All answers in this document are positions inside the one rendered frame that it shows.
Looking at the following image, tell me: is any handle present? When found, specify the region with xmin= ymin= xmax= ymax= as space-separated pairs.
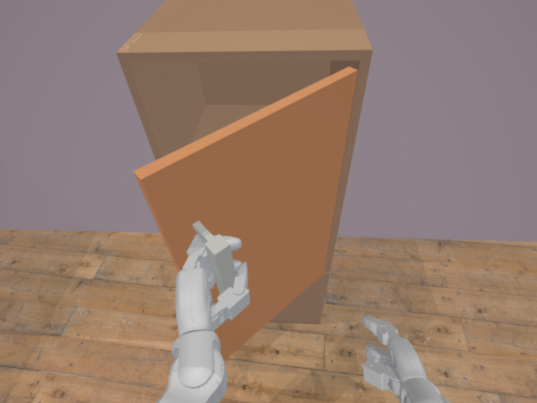
xmin=192 ymin=221 xmax=236 ymax=294

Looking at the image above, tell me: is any right robot hand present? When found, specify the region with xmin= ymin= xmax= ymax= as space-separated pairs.
xmin=362 ymin=316 xmax=427 ymax=398

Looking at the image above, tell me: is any right robot forearm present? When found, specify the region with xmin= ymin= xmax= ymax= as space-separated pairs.
xmin=399 ymin=378 xmax=450 ymax=403

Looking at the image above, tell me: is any cupboard door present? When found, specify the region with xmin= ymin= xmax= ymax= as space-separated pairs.
xmin=133 ymin=66 xmax=358 ymax=361

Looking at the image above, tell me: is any left robot forearm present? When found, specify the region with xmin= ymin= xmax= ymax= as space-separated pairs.
xmin=156 ymin=330 xmax=227 ymax=403

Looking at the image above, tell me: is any left robot hand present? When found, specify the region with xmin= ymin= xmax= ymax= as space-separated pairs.
xmin=175 ymin=234 xmax=250 ymax=337

